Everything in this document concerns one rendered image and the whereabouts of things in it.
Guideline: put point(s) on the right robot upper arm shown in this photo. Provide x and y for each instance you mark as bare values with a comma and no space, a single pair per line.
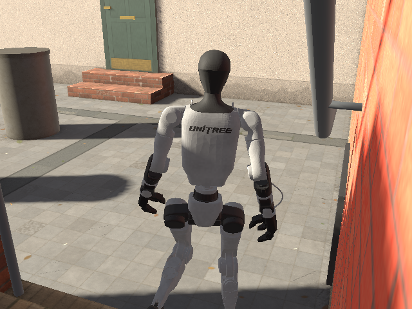
251,122

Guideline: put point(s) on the robot right hand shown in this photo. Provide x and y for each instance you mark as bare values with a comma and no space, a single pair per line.
268,223

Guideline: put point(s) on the robot left hand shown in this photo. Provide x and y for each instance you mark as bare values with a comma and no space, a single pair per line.
157,197

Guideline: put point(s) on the left robot forearm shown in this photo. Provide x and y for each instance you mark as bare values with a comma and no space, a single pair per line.
150,180

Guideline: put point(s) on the humanoid robot head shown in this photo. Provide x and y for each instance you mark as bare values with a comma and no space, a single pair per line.
214,69

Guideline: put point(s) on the right robot forearm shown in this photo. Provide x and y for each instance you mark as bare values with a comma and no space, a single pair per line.
264,195

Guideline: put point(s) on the left robot upper arm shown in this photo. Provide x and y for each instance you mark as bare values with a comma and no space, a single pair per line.
171,117

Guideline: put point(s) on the robot left shin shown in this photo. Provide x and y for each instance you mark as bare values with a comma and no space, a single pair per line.
172,273

